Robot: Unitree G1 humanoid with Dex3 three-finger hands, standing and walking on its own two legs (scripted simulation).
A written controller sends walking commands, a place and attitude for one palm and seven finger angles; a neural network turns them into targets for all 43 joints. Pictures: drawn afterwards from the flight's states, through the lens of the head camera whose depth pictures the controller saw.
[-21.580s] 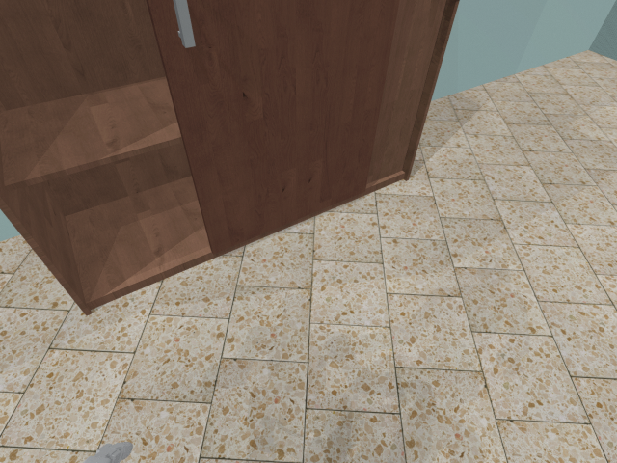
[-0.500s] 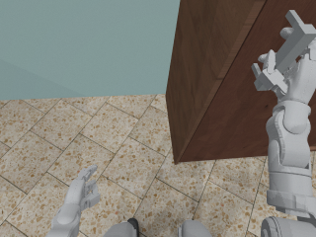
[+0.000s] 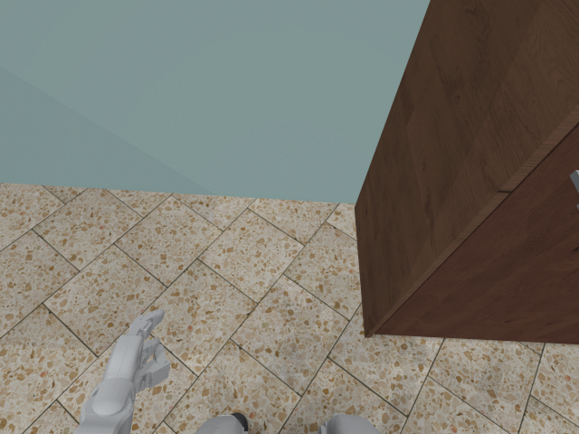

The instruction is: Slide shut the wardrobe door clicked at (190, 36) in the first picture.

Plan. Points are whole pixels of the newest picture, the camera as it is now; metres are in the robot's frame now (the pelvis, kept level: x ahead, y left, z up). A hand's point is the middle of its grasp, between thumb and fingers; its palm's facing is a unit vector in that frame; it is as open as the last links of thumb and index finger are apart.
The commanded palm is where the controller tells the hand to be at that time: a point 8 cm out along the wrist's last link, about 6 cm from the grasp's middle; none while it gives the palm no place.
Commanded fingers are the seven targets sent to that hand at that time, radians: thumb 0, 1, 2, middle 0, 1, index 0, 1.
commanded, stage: stop walking and hold the door there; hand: right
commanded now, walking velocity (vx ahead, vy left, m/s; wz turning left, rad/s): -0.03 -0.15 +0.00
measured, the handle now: out of the picture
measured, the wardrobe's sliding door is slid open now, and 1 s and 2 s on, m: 0.00 0.00 0.00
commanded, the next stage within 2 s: none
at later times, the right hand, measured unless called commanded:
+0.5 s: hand out of the picture +0.36 -0.33 +0.18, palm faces +0.57 +0.80 -0.20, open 7.1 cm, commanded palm +0.31 -0.35 +0.17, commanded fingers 0.00 -0.90 -0.90 0.45 1.40 0.45 1.40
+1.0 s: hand out of the picture +0.36 -0.33 +0.18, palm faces +0.55 +0.80 -0.24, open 7.0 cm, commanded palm +0.31 -0.36 +0.17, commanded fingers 0.00 -0.90 -0.90 0.45 1.40 0.45 1.40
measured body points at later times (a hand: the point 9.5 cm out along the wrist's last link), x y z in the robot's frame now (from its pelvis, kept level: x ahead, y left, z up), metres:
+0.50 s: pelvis -0.03 -0.01 +0.00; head -0.03 +0.00 +0.45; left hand +0.05 +0.26 -0.10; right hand +0.32 -0.37 +0.19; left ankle -0.05 +0.12 -0.74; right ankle +0.01 -0.09 -0.74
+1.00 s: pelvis -0.05 -0.02 +0.00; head -0.05 +0.00 +0.45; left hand +0.02 +0.28 -0.11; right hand +0.32 -0.37 +0.20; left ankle -0.05 +0.12 -0.74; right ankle +0.01 -0.09 -0.74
